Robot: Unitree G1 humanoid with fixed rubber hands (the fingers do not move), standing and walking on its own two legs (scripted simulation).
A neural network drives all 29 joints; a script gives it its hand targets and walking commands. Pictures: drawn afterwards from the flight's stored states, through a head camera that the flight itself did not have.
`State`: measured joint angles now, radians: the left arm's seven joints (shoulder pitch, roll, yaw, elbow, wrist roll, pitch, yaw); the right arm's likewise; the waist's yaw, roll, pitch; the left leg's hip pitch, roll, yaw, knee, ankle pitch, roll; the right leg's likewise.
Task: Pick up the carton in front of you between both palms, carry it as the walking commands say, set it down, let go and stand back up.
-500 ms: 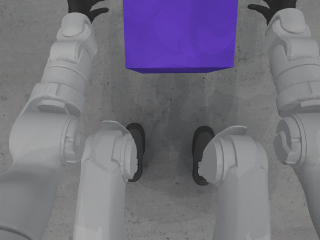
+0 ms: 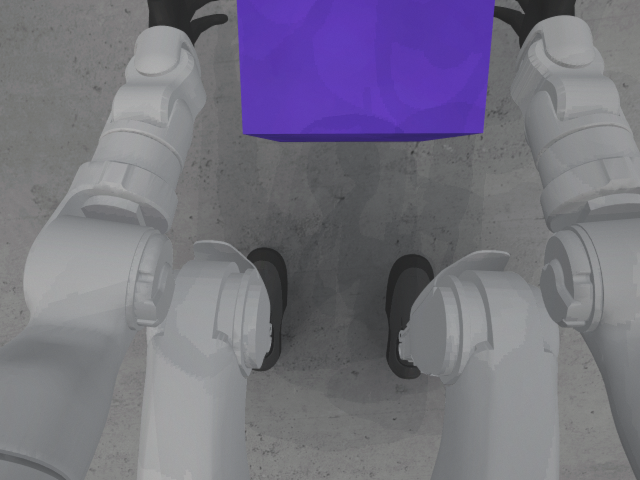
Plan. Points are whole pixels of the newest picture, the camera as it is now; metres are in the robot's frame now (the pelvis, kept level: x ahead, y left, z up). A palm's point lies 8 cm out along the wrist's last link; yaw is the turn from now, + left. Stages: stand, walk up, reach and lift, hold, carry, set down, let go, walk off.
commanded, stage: reach and lift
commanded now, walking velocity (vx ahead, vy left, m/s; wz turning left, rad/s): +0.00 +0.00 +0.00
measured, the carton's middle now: (355, 47) +0.53 -0.01 -0.25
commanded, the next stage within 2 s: none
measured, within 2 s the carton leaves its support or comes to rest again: leaves its support in 0.48 s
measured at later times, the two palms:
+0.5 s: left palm (195, 9) +0.54 +0.14 -0.16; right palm (519, 11) +0.54 -0.16 -0.17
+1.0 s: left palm out of the picture +0.49 +0.13 +0.04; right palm out of the picture +0.49 -0.17 +0.04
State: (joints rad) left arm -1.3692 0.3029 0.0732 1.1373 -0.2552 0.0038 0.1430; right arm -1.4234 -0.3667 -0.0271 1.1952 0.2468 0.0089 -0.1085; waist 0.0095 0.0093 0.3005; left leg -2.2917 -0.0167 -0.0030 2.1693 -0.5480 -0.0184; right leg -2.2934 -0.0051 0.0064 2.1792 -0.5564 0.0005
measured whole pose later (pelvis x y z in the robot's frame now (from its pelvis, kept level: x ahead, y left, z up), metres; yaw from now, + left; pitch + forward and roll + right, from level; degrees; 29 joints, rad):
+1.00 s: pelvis +0.00 +0.01 +0.10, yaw -2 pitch +42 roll +1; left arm -1.04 -0.01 0.52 0.72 0.22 0.35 0.05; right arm -1.09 -0.03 -0.47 0.80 -0.23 0.34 -0.04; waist 0.00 0.00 -0.16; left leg -2.07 -0.06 -0.03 1.83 -0.51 -0.03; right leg -2.09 0.05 0.04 1.82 -0.48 0.02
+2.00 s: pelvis +0.09 +0.00 +0.36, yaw -3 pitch +14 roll +0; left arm -0.37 -0.14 0.33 0.52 0.20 0.39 0.03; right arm -0.37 0.14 -0.32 0.52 -0.21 0.39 -0.04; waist 0.00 0.00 -0.15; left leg -0.70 -0.03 -0.06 0.83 -0.36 -0.01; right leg -0.72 0.03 0.06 0.83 -0.34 0.00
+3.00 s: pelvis +0.10 +0.00 +0.41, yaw -3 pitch -5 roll +0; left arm -0.28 -0.16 0.25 0.30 0.28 0.65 -0.02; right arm -0.27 0.15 -0.25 0.30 -0.28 0.65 0.01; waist 0.00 0.00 0.03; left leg -0.08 -0.02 -0.07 0.39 -0.21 0.00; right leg -0.09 0.02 0.06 0.39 -0.20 0.00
